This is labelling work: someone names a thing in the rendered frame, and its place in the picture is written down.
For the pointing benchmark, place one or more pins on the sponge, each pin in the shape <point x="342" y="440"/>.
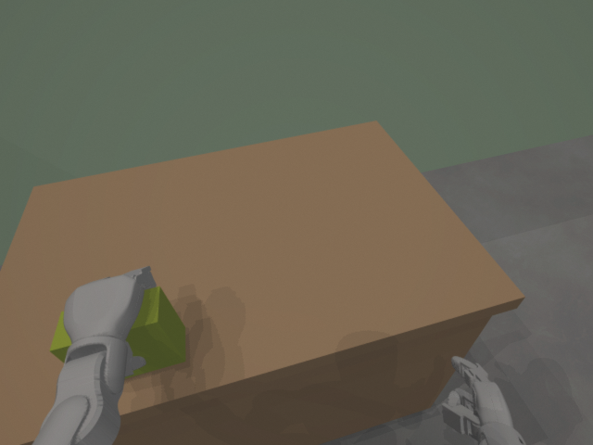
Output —
<point x="158" y="334"/>

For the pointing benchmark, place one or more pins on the robot left hand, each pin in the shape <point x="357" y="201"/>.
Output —
<point x="109" y="307"/>

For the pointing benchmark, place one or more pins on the table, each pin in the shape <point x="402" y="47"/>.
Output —
<point x="323" y="283"/>

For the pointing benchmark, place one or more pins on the robot right forearm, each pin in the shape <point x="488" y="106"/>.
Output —
<point x="499" y="434"/>

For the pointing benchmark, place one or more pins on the robot left forearm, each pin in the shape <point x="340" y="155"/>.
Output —
<point x="89" y="387"/>

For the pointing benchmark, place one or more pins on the robot right hand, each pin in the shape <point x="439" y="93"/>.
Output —
<point x="466" y="413"/>

